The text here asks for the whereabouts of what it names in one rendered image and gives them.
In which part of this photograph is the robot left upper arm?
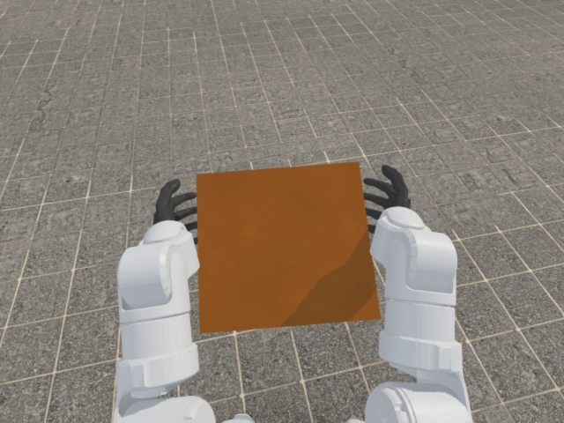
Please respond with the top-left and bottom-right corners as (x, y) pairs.
(119, 396), (216, 423)

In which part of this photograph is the robot left forearm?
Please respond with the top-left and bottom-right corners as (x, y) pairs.
(113, 220), (200, 423)

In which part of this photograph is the carton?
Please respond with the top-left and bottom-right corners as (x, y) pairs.
(197, 161), (381, 333)

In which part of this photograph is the robot right upper arm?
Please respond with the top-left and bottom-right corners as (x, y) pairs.
(365, 382), (472, 423)

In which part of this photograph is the left robot hand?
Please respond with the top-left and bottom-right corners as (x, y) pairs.
(153, 179), (197, 245)

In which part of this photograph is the robot right forearm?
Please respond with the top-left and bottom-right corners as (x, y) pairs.
(369, 206), (473, 423)

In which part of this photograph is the right robot hand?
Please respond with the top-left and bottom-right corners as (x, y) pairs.
(363, 165), (411, 234)

